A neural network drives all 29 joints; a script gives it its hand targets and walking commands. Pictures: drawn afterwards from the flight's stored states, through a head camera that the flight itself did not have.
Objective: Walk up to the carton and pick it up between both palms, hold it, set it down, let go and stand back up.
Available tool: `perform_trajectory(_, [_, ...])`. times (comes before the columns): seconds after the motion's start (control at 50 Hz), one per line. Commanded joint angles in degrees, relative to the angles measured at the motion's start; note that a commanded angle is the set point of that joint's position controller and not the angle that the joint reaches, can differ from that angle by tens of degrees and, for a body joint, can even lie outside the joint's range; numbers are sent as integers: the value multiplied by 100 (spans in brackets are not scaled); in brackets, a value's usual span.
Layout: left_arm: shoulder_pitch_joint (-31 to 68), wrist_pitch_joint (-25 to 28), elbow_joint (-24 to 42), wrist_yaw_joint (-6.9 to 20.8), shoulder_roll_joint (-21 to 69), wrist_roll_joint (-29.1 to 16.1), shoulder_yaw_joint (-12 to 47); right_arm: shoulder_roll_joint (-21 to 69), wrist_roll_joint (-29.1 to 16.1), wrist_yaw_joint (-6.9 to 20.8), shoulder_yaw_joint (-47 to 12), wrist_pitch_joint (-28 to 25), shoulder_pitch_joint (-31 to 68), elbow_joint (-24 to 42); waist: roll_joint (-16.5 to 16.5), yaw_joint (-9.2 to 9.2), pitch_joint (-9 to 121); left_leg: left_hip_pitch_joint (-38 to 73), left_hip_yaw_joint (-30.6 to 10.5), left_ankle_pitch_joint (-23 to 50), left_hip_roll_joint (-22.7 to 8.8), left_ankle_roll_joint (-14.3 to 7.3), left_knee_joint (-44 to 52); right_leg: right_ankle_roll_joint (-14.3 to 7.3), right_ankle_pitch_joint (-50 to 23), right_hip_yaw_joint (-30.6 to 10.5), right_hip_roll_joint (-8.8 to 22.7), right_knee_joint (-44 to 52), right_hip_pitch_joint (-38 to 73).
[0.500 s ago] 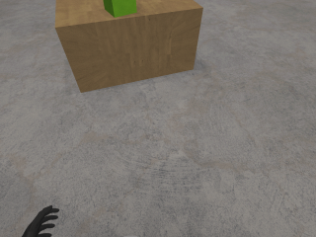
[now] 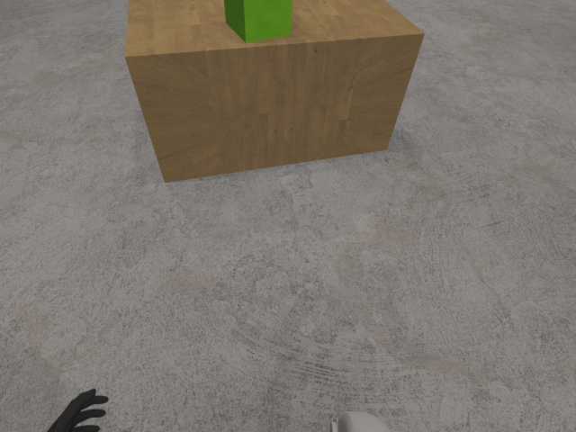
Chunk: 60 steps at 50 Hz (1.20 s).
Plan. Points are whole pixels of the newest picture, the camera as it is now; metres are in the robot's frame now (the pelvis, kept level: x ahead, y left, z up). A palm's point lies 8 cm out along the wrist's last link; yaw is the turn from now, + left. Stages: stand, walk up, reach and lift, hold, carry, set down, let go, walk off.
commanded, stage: walk up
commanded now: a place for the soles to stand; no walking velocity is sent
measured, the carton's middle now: out of the picture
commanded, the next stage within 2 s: none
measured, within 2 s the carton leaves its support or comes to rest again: neither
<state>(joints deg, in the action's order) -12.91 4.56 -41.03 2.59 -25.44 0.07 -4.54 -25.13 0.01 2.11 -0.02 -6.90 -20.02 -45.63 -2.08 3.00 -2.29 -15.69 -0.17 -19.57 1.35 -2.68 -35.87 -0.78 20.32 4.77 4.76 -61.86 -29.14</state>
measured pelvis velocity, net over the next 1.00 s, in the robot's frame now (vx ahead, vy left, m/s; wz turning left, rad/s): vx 0.31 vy -0.01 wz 0.16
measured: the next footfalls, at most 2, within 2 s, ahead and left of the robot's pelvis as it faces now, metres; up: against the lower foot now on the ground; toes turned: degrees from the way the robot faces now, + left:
right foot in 0.20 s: +0.21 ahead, -0.15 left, +0.00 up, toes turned -7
left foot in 0.76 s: +0.35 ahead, +0.09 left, +0.00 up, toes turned +8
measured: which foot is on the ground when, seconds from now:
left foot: down 0.00-0.24, up 0.26-0.74, down 0.76-1.00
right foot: up 0.00-0.18, down 0.20-0.76, up 0.78-1.00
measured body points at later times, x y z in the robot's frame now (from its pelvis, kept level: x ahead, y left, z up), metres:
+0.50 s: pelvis +0.17 -0.07 +0.01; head +0.18 -0.09 +0.46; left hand +0.27 +0.27 -0.05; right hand +0.26 -0.39 -0.11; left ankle +0.15 +0.09 -0.65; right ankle +0.17 -0.14 -0.73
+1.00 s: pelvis +0.31 -0.01 +0.00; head +0.32 +0.02 +0.45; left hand +0.38 +0.33 -0.11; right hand +0.44 -0.32 -0.08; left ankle +0.31 +0.09 -0.73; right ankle +0.32 -0.15 -0.67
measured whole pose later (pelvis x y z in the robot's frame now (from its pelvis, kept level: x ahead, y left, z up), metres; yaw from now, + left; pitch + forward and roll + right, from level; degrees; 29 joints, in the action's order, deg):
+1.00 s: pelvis +0.31 -0.01 +0.00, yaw +9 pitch -2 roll -2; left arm -15.1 2.4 -41.4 2.7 -25.2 0.4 -4.0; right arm -25.2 0.0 1.0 0.0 -6.9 -16.2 -46.9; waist -2.4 1.5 -3.8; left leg -16.0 -0.4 -18.6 1.0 -2.6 -36.7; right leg -1.7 21.7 2.8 3.5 -60.6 -24.9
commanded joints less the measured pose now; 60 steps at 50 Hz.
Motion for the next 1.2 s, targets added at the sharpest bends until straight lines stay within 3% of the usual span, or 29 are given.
perform_trajectory(0.0, [1211, 104, 670, 97, -1019, 21, -218, -1621, -41, -142, 666, -163, -511, 152, 357, 134, -244, 1341, -2403, 2552, -1564, -896, 1863, 42, -303, -642, 174, 1156, -1290])
perform_trajectory(0.08, [1374, 141, 642, 148, -1018, 84, -234, -1730, -34, -123, 682, -141, -461, 122, 439, 133, -347, 1074, -2330, 1951, -1610, -1039, 1855, -17, -497, -476, 13, 1776, -852])
perform_trajectory(0.12, [1169, 187, 559, 162, -960, 56, -256, -1755, -18, -89, 660, -106, -105, 192, 698, -76, -269, 630, -1935, 1783, -1530, -1065, 1609, -142, -411, -461, -88, 2353, -183])
perform_trajectory(0.14, [994, 219, 467, 154, -930, 49, -270, -1645, 3, -97, 631, -78, -6, 157, 607, -214, -318, 398, -1767, 2021, -1428, -974, 1291, -202, -417, -472, -125, 2785, 306])
perform_trajectory(0.18, [-735, 287, -115, 49, -1240, 75, -468, -1277, -79, -87, 520, -87, 313, 310, -168, -1034, 895, -868, -720, 2665, -724, -482, -967, -551, -1009, -645, -102, 3834, 3421])
perform_trajectory(0.2, [-1446, 313, -257, -42, -1700, 88, -617, -684, -90, -56, 325, -110, -59, 348, -1186, -1249, 1653, -2021, -347, 933, -69, -154, -2448, -699, -319, -2053, 1120, 4026, 4942])
perform_trajectory(0.22, [-1380, 311, -133, -109, -1839, 20, -625, -675, -54, -73, 290, -73, -471, 229, -1209, -996, 1802, -2699, -175, -909, 243, 49, -3089, -795, 339, -3300, 2196, 4387, 5358])
perform_trajectory(0.24, [-1072, 269, -76, -136, -1758, -32, -598, -1240, 37, -102, 415, 4, -492, 13, -609, -923, 1670, -3007, -392, -755, 22, 46, -3613, -954, 1408, -3714, 2353, 4695, 5052])
perform_trajectory(0.26, [-818, 284, -24, -146, -1709, -28, -572, -1442, 21, -94, 459, 24, -339, -24, -149, -825, 1307, -2978, -632, -335, -144, 22, -3800, -859, 1573, -3530, 2331, 4770, 4403])
perform_trajectory(0.28, [-634, 311, -7, -158, -1551, 11, -529, -1404, 18, -58, 448, 30, -148, -65, -45, -726, 752, -2965, -604, 112, -275, 35, -3674, -682, 861, -2899, 2033, 4755, 3758])
perform_trajectory(0.3, [-384, 315, -3, -159, -1398, -2, -453, -1322, 19, -12, 474, 56, -66, -76, -120, -576, 332, -2775, -555, 353, -404, 57, -3470, -492, 296, -2121, 1684, 4776, 3108])
perform_trajectory(0.34, [-208, 329, -16, -137, -1292, -17, -383, -1160, 7, 58, 516, 135, -212, -126, -391, -412, -115, -2216, -452, 665, -483, 159, -3059, -229, -12, -1336, 1267, 5018, 2204])
perform_trajectory(0.5, [-805, 283, -146, -152, -1416, -45, -413, -1048, 17, 156, 456, 311, 559, 58, -349, -664, 58, -2444, -268, 1018, -417, 364, -2048, -309, -2244, -554, 1149, 4637, 3224])
perform_trajectory(0.58, [-842, 197, -46, -164, -1479, 16, -440, -941, 32, 184, 416, 304, 1234, 272, -356, -884, -221, -2625, -67, 527, -541, 346, -1133, -716, -2232, -494, 1324, 4459, 3510])
perform_trajectory(0.64, [-523, 120, 104, -161, -1532, 54, -432, -908, 59, 177, 425, 211, 1318, 342, -366, -775, 32, -2007, 106, 195, -642, 141, -149, -992, -2373, -402, 1592, 4107, 3363])
perform_trajectory(0.68, [-68, 38, 173, -152, -1564, 22, -398, -980, 141, 146, 488, 105, 774, 158, -285, -385, 412, -1027, 289, 262, -483, -25, 700, -976, -2445, -16, 1405, 3374, 3070])
perform_trajectory(0.7, [157, 15, 239, -136, -1495, -38, -368, -1023, 220, 103, 572, 53, 81, -40, -53, 28, 855, 43, 346, 924, -316, -122, 1237, -803, -2974, 409, 1106, 2380, 2723])
perform_trajectory(0.72, [-57, -7, 286, -124, -1099, -44, -240, -1313, 292, 16, 762, 11, -657, -220, 887, 316, 1372, 1430, -104, 883, -177, -273, 1122, -560, -2532, 402, 699, 1009, 1736])
perform_trajectory(0.74, [-432, -7, 309, -94, -665, -37, -79, -1669, 350, -102, 898, 5, -868, -169, 1875, 335, 1691, 2539, -1624, 523, -998, -543, 1067, -249, -675, 279, 193, 206, 329])
perform_trajectory(0.76, [-578, -27, 258, -30, -646, -16, -38, -1960, 286, -163, 925, 16, -612, 8, 1970, 174, 1707, 3229, -3715, -304, -1942, -1049, 1398, -95, 1278, 9, -515, -410, -1030])
perform_trajectory(0.78, [-233, -68, 222, -57, -1266, 66, -140, -2027, 15, -171, 918, 44, -513, 85, 1317, 356, 1436, 2963, -4275, -790, -2150, -1460, 1748, -99, 1142, -459, -368, -577, -1406])
perform_trajectory(0.82, [291, -34, 208, -44, -1315, 79, -184, -1734, -85, -201, 789, 16, -317, 41, 612, 276, 569, 2064, -3574, 745, -1934, -1264, 1658, -176, 617, -700, -55, -485, -1355])
perform_trajectory(0.84, [300, -46, 181, -31, -1135, 31, -167, -1678, -43, -232, 752, 2, -298, 56, 786, 154, 274, 1673, -3025, 1670, -1746, -1103, 1614, -154, 413, -728, 32, -434, -1167])
perform_trajectory(0.88, [227, -75, 153, 1, -1094, 3, -193, -1511, -41, -247, 695, -41, -288, 15, 713, 35, 127, 1407, -2548, 2473, -1571, -803, 1663, -119, 23, -811, 46, -240, -855])
perform_trajectory(0.9, [106, -106, 183, 13, -1052, 3, -228, -1585, -30, -245, 709, -72, -329, -38, 945, 0, 177, 1432, -2464, 2501, -1549, -685, 1699, -110, -99, -863, 40, -197, -794])
perform_trajectory(0.98, [311, -158, 248, 59, -1110, 51, -254, -1628, -58, -261, 696, -151, -378, 13, 399, 10, 14, 1380, -2447, 2208, -1643, -637, 1855, -41, -334, -927, 112, 126, -1000])
perform_trajectory(1.02, [492, -176, 290, 79, -1088, 45, -260, -1713, -22, -258, 708, -169, -379, -7, 550, 32, -210, 1307, -2376, 1923, -1608, -637, 1931, -11, -403, -915, 192, 440, -1095])
perform_trajectory(1.1, [877, -127, 421, 126, -1064, 68, -269, -1828, 39, -242, 756, -155, -332, 58, 502, 125, -410, 1335, -2370, 1247, -1748, -993, 1971, 44, -168, -796, 243, 1216, -1097])
perform_trajectory(1.18, [718, 20, 381, 157, -1003, 85, -291, -1792, 48, -192, 708, -98, -5, 115, 760, -38, -133, 1084, -1869, 1333, -1774, -1204, 1412, -82, 281, -669, 17, 2263, -197])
